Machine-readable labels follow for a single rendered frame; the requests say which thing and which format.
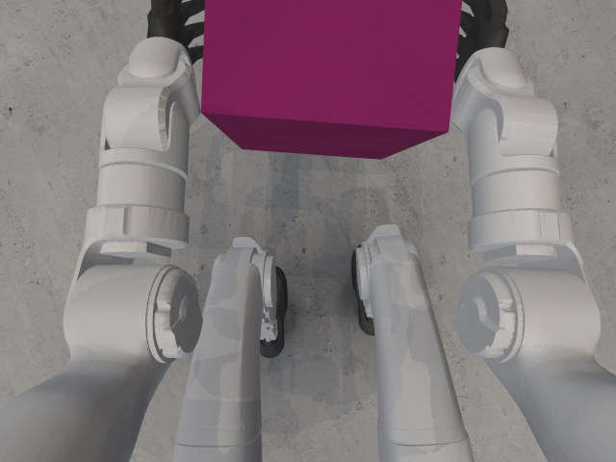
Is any robot right upper arm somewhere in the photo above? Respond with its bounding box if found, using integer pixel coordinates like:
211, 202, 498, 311
454, 266, 616, 462

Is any right robot hand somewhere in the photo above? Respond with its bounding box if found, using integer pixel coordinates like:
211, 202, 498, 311
454, 0, 509, 83

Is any robot left upper arm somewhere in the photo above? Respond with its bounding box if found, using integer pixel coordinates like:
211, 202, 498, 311
0, 264, 203, 462

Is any right robot forearm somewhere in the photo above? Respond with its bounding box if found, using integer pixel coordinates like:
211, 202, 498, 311
450, 47, 601, 337

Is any carton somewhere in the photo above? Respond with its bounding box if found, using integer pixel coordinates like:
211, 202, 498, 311
201, 0, 462, 160

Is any robot right shin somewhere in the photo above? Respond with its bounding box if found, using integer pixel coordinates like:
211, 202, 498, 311
363, 224, 423, 318

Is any robot left foot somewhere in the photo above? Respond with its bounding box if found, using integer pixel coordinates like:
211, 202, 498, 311
260, 266, 288, 358

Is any left robot forearm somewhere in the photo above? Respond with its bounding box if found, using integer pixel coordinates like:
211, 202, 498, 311
64, 37, 201, 343

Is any left robot hand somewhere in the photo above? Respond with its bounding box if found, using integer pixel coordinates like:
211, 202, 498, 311
147, 0, 205, 64

